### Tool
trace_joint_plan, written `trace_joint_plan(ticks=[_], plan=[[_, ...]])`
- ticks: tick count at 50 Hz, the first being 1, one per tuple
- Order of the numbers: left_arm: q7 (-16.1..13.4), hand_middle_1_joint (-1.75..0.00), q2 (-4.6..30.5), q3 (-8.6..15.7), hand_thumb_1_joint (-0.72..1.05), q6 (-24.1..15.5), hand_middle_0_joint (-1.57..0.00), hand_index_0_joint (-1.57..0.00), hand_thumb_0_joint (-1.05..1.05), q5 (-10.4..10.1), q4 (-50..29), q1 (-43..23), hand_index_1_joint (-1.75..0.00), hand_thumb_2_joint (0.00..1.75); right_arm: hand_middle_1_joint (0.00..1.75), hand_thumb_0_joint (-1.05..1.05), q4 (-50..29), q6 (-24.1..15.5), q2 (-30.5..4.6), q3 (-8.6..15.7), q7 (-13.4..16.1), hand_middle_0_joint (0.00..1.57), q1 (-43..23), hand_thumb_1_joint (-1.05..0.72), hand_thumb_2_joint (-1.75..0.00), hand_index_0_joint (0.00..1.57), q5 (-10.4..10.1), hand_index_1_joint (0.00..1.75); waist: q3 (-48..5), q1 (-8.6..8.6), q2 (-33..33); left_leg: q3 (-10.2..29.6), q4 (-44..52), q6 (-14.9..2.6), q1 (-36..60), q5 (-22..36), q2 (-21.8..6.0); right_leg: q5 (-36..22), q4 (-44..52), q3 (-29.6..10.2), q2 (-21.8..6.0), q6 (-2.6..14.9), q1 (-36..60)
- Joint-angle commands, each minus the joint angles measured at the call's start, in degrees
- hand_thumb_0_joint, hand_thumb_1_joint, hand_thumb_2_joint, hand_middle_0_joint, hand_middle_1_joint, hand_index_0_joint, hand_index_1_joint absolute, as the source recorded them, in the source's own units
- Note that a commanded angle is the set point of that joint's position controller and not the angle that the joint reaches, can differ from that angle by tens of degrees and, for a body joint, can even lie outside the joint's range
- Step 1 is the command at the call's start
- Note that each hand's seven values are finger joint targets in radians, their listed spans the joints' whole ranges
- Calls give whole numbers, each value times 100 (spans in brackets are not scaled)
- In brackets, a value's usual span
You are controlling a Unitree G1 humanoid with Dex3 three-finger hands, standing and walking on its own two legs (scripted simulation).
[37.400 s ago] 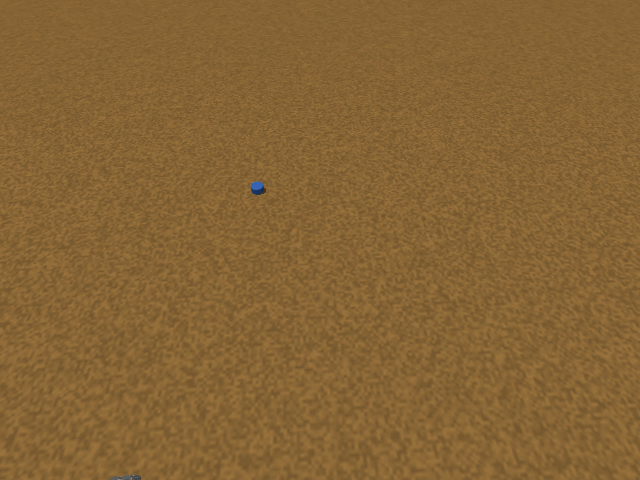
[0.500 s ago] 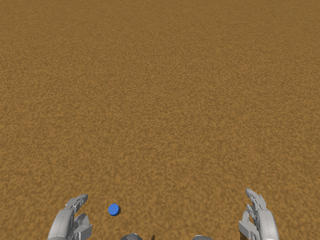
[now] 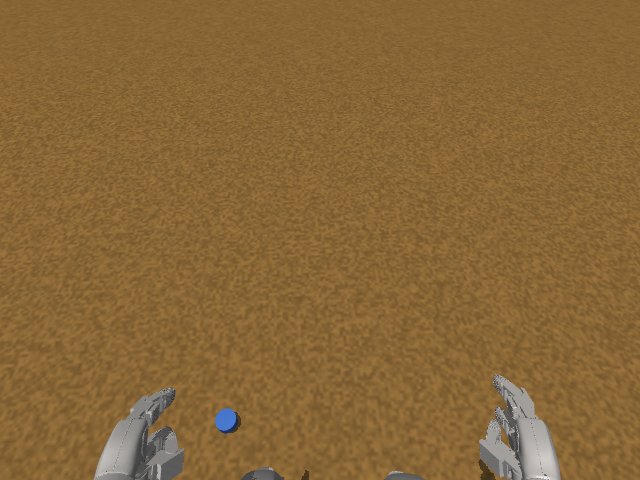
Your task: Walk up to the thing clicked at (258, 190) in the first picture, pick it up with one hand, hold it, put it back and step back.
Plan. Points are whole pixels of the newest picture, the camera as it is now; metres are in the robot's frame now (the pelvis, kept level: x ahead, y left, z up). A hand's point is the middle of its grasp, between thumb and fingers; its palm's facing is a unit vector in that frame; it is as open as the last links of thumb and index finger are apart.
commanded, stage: stand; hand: left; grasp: from above
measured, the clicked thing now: (226, 420) +0.37 +0.27 -0.70
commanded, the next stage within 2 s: none
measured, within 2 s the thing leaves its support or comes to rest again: neither
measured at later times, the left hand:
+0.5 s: hand out of the picture +0.05 +0.24 -0.11, palm faces +0.02 -0.95 -0.31, open 7.4 cm
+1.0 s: hand out of the picture +0.05 +0.23 -0.10, palm faces +0.02 -0.95 -0.32, open 7.4 cm
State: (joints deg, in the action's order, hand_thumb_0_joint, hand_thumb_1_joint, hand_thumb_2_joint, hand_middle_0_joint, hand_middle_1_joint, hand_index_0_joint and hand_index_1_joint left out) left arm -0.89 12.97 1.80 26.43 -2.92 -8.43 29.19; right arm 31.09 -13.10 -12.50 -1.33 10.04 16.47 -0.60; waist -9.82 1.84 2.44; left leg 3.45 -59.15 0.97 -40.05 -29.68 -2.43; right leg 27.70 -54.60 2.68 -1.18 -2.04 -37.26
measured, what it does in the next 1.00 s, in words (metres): rises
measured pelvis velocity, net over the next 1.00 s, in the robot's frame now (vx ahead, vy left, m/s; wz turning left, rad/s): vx -0.01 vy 0.00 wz -0.02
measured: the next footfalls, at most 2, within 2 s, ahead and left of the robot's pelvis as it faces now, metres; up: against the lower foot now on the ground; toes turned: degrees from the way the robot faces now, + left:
none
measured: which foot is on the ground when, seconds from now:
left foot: down 0.00-1.00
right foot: down 0.00-1.00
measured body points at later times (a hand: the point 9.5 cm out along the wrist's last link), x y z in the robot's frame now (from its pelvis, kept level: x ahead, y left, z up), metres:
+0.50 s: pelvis +0.00 +0.01 +0.05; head +0.01 +0.02 +0.50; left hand +0.05 +0.29 -0.09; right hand +0.07 -0.27 -0.08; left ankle +0.00 +0.12 -0.68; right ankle -0.01 -0.15 -0.68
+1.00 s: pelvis -0.01 +0.00 +0.07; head -0.01 +0.00 +0.52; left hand +0.05 +0.28 -0.07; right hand +0.05 -0.28 -0.07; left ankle +0.00 +0.12 -0.68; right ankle -0.01 -0.15 -0.68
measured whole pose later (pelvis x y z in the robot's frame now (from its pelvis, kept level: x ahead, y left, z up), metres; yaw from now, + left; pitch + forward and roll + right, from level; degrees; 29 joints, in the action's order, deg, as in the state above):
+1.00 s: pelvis -0.01 +0.00 +0.07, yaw -1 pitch -4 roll +0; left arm -1.6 16.1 2.1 0.0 1.8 64.4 8.6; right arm 63.8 -0.2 -16.4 2.0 1.2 8.7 1.3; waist 3.4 -0.7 0.3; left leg -0.2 -21.8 0.5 -5.6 -11.8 -0.6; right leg 11.4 -21.4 0.4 -2.9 -2.4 -5.5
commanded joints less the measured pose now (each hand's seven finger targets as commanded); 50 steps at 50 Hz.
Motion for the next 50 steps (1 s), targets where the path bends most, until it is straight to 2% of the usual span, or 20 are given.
trace_joint_plan(ticks=[1, 2, 3, 4, 5, 6, 8, 11, 15, 17, 19, 24, 26, 29, 31, 33, 35, 40, 47, 50], plan=[[-60, -30, 569, 306, 90, -232, -20, -20, 0, 9, -974, -83, -30, 90, 30, 0, -911, -305, -755, 313, 59, 20, -366, -90, -90, 20, 23, 30, -424, 69, 135, -50, 1031, -91, 642, 1670, 154, -1318, 722, 193, 239, 200, 257], [-303, -30, 1075, 299, 90, -1464, -20, -20, 0, 656, 1037, -1833, -30, 90, 30, 0, 515, 307, -1321, 454, -283, 20, -791, -90, -90, 20, 749, 30, 1020, -427, -302, 34, 1502, -408, 735, 2592, -88, -1423, 987, -314, -175, 474, 1080], [-278, -30, 1098, 416, 90, -1874, -20, -20, 0, 690, 1893, -1225, -30, 90, 30, 0, 479, 532, -1358, 565, -430, 20, -731, -90, -90, 20, 708, 30, 473, -405, -446, -71, 1513, -463, 1154, 2742, -54, -1514, 1053, -546, -220, 637, 1351], [-244, -30, 1195, 396, 90, -2073, -20, -20, 0, 701, 2150, -1188, -30, 90, 30, 0, 356, 660, -1488, 626, -505, 20, -659, -90, -90, 20, 746, 30, 485, -279, -472, 25, 1452, -480, 1100, 2281, 15, -1407, 1267, -669, -242, 714, 1251], [-225, -30, 1302, 333, 90, -2213, -20, -20, 0, 719, 2430, -1252, -30, 90, 30, 0, 436, 711, -1469, 622, -604, 20, -694, -90, -90, 20, 701, 30, 344, -278, -380, 29, 1522, -469, 1363, 2151, 62, -1634, 1242, -794, -349, 704, 1469], [-199, -30, 1307, 336, 90, -2309, -20, -20, 0, 722, 2680, -1371, -30, 90, 30, 0, 645, 739, -1315, 619, -702, 20, -695, -90, -90, 20, 526, 30, 208, -286, -417, -29, 1599, -446, 1572, 2129, 101, -1805, 1257, -825, -418, 670, 1615], [-162, -30, 1259, 347, 90, -2341, -20, -20, 0, 603, 3204, -1592, -30, 90, 30, 0, 782, 803, -1223, 611, -834, 20, -785, -90, -90, 20, 345, 30, 194, -320, -617, -92, 1693, -398, 1721, 1935, 188, -1593, 1555, -794, -444, 573, 1679], [-181, -30, 1262, 345, 90, -2478, -20, -20, 0, 574, 3911, -1842, -30, 90, 30, 0, 1122, 909, -1142, 668, -908, 20, -788, -90, -90, 20, 330, 30, 302, -262, -661, -78, 1931, -404, 2130, 1685, 147, -1326, 1936, -845, -534, 509, 1606], [-160, -30, 1126, 332, 90, -2587, -20, -20, 0, 547, 4689, -1905, -30, 90, 30, 0, 1447, 990, -1248, 675, -895, 20, -822, -90, -90, 20, 392, 30, 712, -306, 127, 373, 2889, -471, 2099, 1148, -156, -1118, 1958, -449, -270, 317, 1815], [-158, -30, 1056, 316, 90, -2615, -20, -20, 0, 524, 5034, -1871, -30, 90, 30, 0, 1583, 990, -1306, 666, -869, 20, -874, -90, -90, 20, 379, 30, 710, -375, 288, 577, 3204, -480, 2232, 1608, -327, -1465, 1943, -353, -239, 265, 2102], [-154, -30, 1094, 314, 90, -2666, -20, -20, 0, 517, 5389, -1771, -30, 90, 30, 0, 1733, 1017, -1323, 674, -831, 20, -887, -90, -90, 20, 347, 30, 671, -383, 117, 427, 3171, -415, 2429, 2117, -289, -1834, 2262, -432, -335, 285, 2419], [-161, -30, 1227, 306, 90, -2693, -20, -20, 0, 462, 6032, -1818, -30, 90, 30, 0, 2191, 1096, -1360, 643, -765, 20, -690, -90, -90, 20, 280, 30, 858, -271, -90, 184, 3477, -294, 2857, 2421, -205, -2289, 2819, -559, -455, 308, 2743], [-178, -30, 1256, 294, 90, -2696, -20, -20, 0, 459, 6216, -1829, -30, 90, 30, 0, 2315, 1107, -1375, 645, -754, 20, -708, -90, -90, 20, 262, 30, 809, -273, -213, 134, 3461, -286, 3186, 2803, -226, -2560, 2931, -564, -495, 310, 2768], [-194, -30, 1259, 266, 90, -2682, -20, -20, 0, 450, 6468, -1883, -30, 90, 30, 0, 2501, 1142, -1350, 619, -745, 20, -666, -90, -90, 20, 247, 30, 955, -246, -202, 110, 3679, -257, 3173, 2730, -237, -2465, 3085, -558, -508, 274, 2935], [-188, -30, 1263, 238, 90, -2674, -20, -20, 0, 466, 6608, -1899, -30, 90, 30, 0, 2574, 1173, -1361, 605, -753, 20, -758, -90, -90, 20, 236, 30, 1141, -257, -255, 138, 3864, -236, 3113, 2322, -232, -2071, 3284, -531, -471, 244, 2867], [-189, -30, 1273, 239, 90, -2684, -20, -20, 0, 466, 6683, -1942, -30, 90, 30, 0, 2635, 1156, -1389, 599, -754, 20, -744, -90, -90, 20, 221, 30, 1015, -252, -190, 114, 3843, -241, 3297, 2804, -273, -2468, 3285, -545, -523, 253, 2996], [-192, -30, 1281, 232, 90, -2690, -20, -20, 0, 463, 6780, -1965, -30, 90, 30, 0, 2722, 1162, -1383, 576, -756, 20, -729, -90, -90, 20, 218, 30, 1035, -247, -219, 102, 3902, -218, 3315, 2859, -269, -2516, 3342, -542, -537, 235, 3075], [-177, -30, 1289, 205, 90, -2680, -20, -20, 0, 466, 6946, -2022, -30, 90, 30, 0, 2834, 1193, -1354, 547, -788, 20, -859, -90, -90, 20, 221, 30, 1335, -260, -274, 138, 4140, -177, 3197, 2318, -272, -1992, 3580, -517, -493, 198, 2987], [-164, -30, 1389, 212, 90, -2744, -20, -20, 0, 448, 6995, -2162, -30, 90, 30, 0, 2909, 1183, -1434, 527, -821, 20, -920, -90, -90, 20, 200, 30, 1128, -227, -266, 64, 4109, -173, 3383, 2662, -312, -2427, 3701, -571, -567, 199, 3142], [-151, -30, 1420, 207, 90, -2746, -20, -20, 0, 451, 7022, -2226, -30, 90, 30, 0, 2928, 1197, -1446, 514, -831, 20, -986, -90, -90, 20, 205, 30, 1230, -234, -269, 74, 4203, -168, 3253, 2385, -316, -2124, 3750, -553, -544, 195, 3129]])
